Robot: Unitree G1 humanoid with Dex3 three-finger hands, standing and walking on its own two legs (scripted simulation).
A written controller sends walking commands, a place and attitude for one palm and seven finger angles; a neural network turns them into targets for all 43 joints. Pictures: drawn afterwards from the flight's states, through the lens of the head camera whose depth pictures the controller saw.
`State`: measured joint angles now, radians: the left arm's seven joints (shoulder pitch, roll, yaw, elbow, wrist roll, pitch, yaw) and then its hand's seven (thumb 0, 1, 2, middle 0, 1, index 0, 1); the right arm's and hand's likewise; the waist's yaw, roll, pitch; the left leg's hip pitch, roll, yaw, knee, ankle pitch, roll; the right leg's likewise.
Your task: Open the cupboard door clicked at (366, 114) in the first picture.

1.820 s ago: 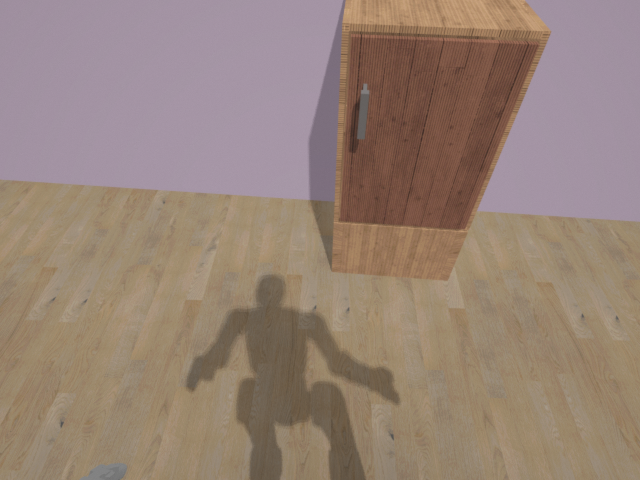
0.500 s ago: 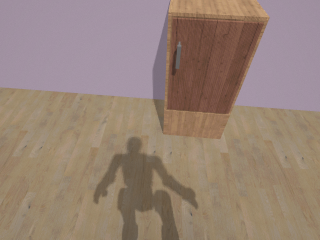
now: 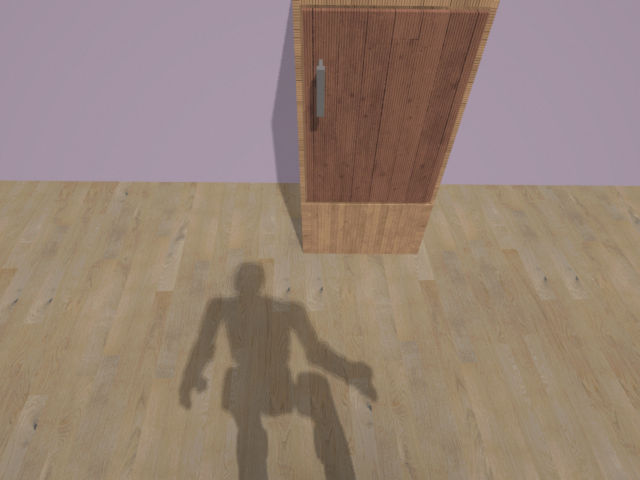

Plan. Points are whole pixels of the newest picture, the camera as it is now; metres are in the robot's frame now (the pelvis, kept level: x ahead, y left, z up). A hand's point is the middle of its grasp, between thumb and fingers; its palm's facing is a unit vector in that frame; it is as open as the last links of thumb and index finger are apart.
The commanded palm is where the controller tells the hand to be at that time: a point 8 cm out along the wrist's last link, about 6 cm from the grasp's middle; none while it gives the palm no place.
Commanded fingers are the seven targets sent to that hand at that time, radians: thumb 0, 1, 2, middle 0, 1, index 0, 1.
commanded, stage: walk to a spot facing it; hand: left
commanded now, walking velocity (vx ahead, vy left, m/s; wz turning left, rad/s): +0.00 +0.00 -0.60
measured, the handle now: (320, 88) +0.98 +0.07 -0.02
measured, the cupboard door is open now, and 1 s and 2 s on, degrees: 0 0 0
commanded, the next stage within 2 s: turn to face it in 1.70 s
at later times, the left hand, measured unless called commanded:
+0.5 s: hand out of the picture +0.06 +0.21 -0.16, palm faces -0.17 -0.95 -0.25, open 7.4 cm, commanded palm none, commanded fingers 0.00 0.90 0.90 -0.20 -0.30 -0.20 -0.30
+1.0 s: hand (278, 437) +0.21 +0.08 -0.15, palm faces -0.62 -0.75 -0.21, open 7.4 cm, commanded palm none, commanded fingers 0.00 0.90 0.90 -0.20 -0.30 -0.20 -0.30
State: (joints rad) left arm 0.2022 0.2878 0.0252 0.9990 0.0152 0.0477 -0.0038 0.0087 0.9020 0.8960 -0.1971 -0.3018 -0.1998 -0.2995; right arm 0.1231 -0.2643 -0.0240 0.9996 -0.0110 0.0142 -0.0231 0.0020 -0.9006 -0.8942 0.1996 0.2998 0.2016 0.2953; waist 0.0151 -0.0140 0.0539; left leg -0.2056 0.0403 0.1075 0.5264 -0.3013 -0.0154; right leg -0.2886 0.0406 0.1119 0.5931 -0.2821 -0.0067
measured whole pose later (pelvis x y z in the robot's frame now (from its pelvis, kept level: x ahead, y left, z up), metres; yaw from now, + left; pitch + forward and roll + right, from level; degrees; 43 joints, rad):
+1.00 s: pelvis -0.02 +0.00 -0.01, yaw -37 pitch +1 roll -1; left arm 0.13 0.25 0.07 0.89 0.03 0.02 -0.07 0.01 0.90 0.90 -0.19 -0.30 -0.20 -0.30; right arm 0.40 -0.25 -0.05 0.99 -0.02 -0.02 -0.01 0.00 -0.90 -0.89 0.20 0.30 0.20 0.30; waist -0.06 0.02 0.04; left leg -0.16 0.19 0.27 0.65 -0.45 -0.05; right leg -0.28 -0.04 -0.10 0.55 -0.29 -0.02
